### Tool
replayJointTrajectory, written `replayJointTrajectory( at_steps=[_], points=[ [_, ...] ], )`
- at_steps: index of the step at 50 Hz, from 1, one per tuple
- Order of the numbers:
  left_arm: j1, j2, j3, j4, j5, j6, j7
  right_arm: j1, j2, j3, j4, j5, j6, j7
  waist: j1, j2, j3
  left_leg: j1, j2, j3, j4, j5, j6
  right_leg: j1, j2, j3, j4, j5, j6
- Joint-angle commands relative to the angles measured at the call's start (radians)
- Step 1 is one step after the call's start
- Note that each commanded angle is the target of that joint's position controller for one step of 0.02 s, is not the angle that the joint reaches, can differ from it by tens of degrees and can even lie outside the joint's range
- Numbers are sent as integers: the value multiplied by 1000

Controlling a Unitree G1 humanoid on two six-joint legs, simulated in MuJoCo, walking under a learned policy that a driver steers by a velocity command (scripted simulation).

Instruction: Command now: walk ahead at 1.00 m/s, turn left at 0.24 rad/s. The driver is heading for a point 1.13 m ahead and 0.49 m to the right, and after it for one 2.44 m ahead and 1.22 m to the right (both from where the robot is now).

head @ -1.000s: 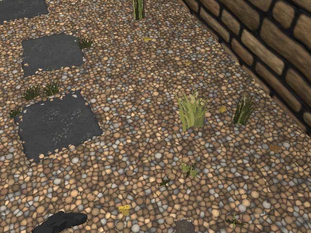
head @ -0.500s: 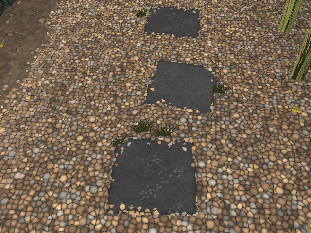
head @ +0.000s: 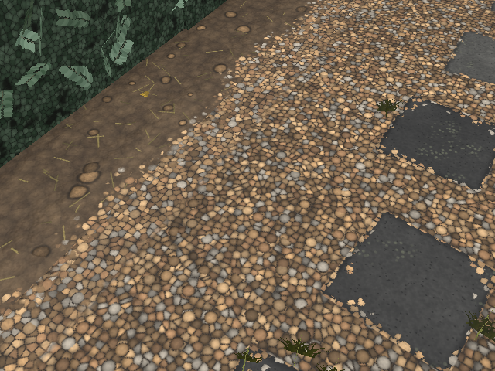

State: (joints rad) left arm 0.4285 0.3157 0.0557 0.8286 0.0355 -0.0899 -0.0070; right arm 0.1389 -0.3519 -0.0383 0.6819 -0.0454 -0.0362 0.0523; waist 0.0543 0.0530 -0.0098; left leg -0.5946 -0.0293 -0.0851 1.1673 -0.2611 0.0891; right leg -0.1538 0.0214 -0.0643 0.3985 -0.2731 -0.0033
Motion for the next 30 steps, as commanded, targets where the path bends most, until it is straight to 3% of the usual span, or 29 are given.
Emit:
replayJointTrajectory(
  at_steps=[1, 3, 4, 5, 7, 8, 9, 10, 11, 12, 13, 14, 15, 17, 19, 20, 21, 23, 26, 28, 30],
  points=[
    [-8, 79, 5, -32, -14, -36, -9, -102, -10, 21, -119, -6, -9, 14, -47, -115, 104, -201, 49, -49, -152, 94, -20, 30, -245, 260, -297, 87, -158],
    [-10, 85, 5, -20, -27, -34, -13, -188, -7, 37, -152, -5, -20, 31, -53, -107, 127, -64, 76, 76, -374, 223, -27, -48, -191, 172, -359, 211, -147],
    [20, 85, 4, -9, -35, -34, -16, -231, 8, 46, -160, -2, -25, 37, -32, -93, 133, 35, 62, 128, -439, 269, -24, -90, -179, 154, -393, 313, -147],
    [21, 123, 11, -8, -35, -35, -17, -237, 19, 52, -164, 6, -30, 39, -39, -115, 131, 127, 58, 127, -479, 294, -21, -111, -203, 160, -407, 382, -152],
    [37, 170, 21, 8, -35, -32, -16, -224, -15, 41, -150, 6, -31, 22, -53, -105, 104, 188, 29, 136, -540, 259, -11, 3, -215, 141, -335, 652, -153],
    [50, 193, 25, 18, -35, -30, -13, -183, -35, 31, -137, 1, -34, 7, -75, -121, 56, 254, 1, 140, -565, 199, -3, 67, -217, 130, -229, 859, -145],
    [60, 215, 28, 28, -32, -23, -6, -62, -66, 15, -102, -4, -37, -10, -136, -140, -33, 393, -29, 135, -579, 125, 8, 96, -215, 124, -51, 994, -134],
    [44, 216, 28, 29, -34, -15, -2, 129, -93, -3, -41, -11, -39, -28, -231, -137, -127, 620, -19, 122, -608, 116, 13, 14, -180, 111, 201, 933, -117],
    [41, 155, 13, 6, -32, -16, -5, 288, -167, -31, -9, -32, -42, -51, -285, -72, -238, 863, 167, -54, -612, -100, 23, -193, -119, 96, 517, 615, -110],
    [160, -27, -21, -31, -56, -14, -5, 323, -234, -51, -9, -61, -47, -60, -176, 182, -404, 1099, 480, -528, -705, -416, 83, -488, -17, 110, 895, -214, -100],
    [81, 66, -4, -49, -56, -3, -3, 299, -196, -50, -21, -25, -36, -60, -206, 120, -404, 985, 490, -725, -882, -544, 95, -567, -19, 151, 1000, -149, -118],
    [-31, 92, 7, -64, -47, 6, -5, 207, -119, -33, -4, -13, -39, -60, -168, 49, -180, 824, 420, -530, -895, -452, 79, -625, -71, 143, 970, -33, -118],
    [-61, 66, 0, -64, -39, 11, -14, 160, -70, -25, 7, -7, -47, -55, -137, 20, -78, 696, 382, -387, -909, -260, 71, -609, -104, 136, 917, 17, -111],
    [-36, 30, -1, -45, -21, 43, -30, 150, -25, -16, 34, 5, -59, -56, -72, 38, -7, 535, 327, -193, -961, -79, 45, -531, -138, 134, 882, 24, -87],
    [-94, -5, -3, -71, -14, 74, -42, 165, 2, -12, 69, 26, -80, -50, -45, 36, 48, 490, 318, -76, -1010, 22, 32, -564, -167, 129, 854, 27, -74],
    [-141, -8, -2, -79, -10, 85, -48, 171, 21, -10, 87, 35, -86, -49, -45, 14, 76, 494, 282, 7, -1032, 88, 9, -603, -170, 117, 852, 66, -72],
    [-177, -21, -7, -110, -7, 88, -56, 181, 6, -12, 93, 34, -93, -48, -37, 43, 84, 489, 298, 55, -1041, 164, 14, -626, -176, 105, 830, 114, -69],
    [-273, -24, -16, -152, -11, 86, -67, 174, 24, -9, 110, 29, -102, -45, -29, 32, 124, 460, 248, 193, -1059, 301, -2, -631, -167, 69, 732, 230, -73],
    [-382, -5, -26, -191, -15, 80, -90, 180, -20, -17, 124, 26, -105, -56, -29, -30, 154, 460, 209, 334, -1097, 470, -40, -517, -121, -34, 475, 364, -112],
    [-420, 3, -29, -202, -16, 78, -97, 224, -64, -23, 138, 28, -103, -66, -31, -35, 146, 536, 214, 377, -1046, 834, -64, -418, -49, -117, 369, 390, -149],
    [-334, 45, -18, -176, -19, 78, -86, 243, -130, -38, 133, 25, -79, -82, 26, 23, 60, 659, 242, 379, -861, 1258, -83, -305, 31, -160, 346, 296, -179]
  ],
)
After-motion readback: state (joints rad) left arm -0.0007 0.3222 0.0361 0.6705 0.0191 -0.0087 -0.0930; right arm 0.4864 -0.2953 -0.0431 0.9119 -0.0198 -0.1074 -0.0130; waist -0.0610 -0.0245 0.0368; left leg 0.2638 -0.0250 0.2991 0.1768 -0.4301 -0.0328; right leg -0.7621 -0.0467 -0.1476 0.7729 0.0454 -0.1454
